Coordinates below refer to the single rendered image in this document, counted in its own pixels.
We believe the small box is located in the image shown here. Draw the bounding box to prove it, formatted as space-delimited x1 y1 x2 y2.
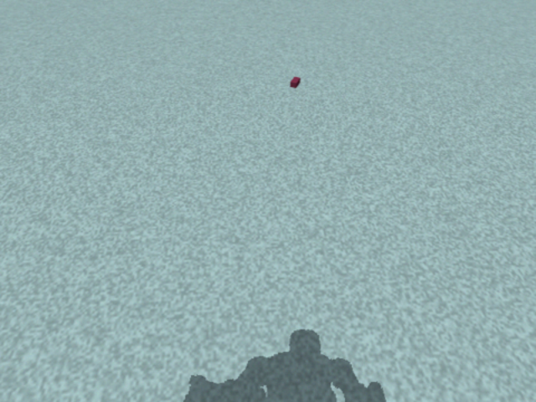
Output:
290 77 301 88

